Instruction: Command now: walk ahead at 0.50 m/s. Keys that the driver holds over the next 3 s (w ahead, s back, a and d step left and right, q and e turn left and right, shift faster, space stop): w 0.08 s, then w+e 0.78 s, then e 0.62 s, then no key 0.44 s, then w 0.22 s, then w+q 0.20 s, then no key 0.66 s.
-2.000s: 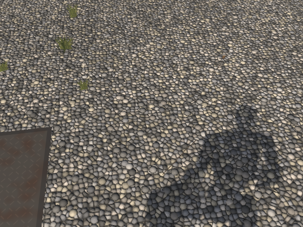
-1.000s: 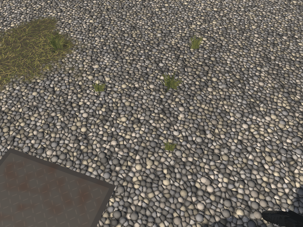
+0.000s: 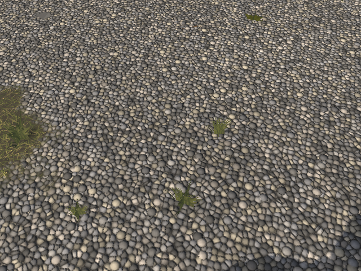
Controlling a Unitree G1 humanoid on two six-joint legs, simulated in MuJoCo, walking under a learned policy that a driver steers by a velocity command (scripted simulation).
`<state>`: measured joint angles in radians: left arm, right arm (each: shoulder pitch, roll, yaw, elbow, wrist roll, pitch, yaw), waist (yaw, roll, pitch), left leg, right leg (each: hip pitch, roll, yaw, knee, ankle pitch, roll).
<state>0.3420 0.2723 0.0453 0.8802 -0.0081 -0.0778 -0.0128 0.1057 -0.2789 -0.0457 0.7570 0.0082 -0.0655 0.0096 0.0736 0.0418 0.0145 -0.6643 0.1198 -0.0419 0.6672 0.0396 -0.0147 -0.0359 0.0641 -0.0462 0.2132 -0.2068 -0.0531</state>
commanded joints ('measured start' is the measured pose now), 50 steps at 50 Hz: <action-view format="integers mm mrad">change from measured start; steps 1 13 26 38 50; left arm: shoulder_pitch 23 -67 -265 70 -54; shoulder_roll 179 145 33 225 183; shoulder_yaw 42 35 23 97 82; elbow -28 -72 -158 -169 -199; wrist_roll -10 -27 -10 -9 -10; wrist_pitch -1 -7 42 29 49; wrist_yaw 8 18 -18 -22 39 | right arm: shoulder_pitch -119 152 159 64 -93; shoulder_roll -51 -101 -147 -134 -60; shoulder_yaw -5 -35 -58 -38 -26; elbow -90 -5 81 -15 -63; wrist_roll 8 -14 -16 30 -18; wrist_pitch -20 -32 -36 -66 -27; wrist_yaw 16 6 -28 -5 -12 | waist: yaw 9 -134 -134 57 -42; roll -94 53 -9 -139 -133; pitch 51 -80 71 -284 -59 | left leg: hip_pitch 36 676 615 -149 192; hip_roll -29 191 141 -112 -124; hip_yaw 24 -283 187 -48 23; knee -94 -426 -557 743 -17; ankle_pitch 45 -283 20 -584 3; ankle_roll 9 201 174 13 -60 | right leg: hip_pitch -23 -678 -646 407 -234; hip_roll -280 -166 -187 -386 -120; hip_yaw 124 151 66 790 229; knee -68 999 520 57 111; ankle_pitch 213 -149 267 -128 537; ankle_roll -149 18 38 -338 -139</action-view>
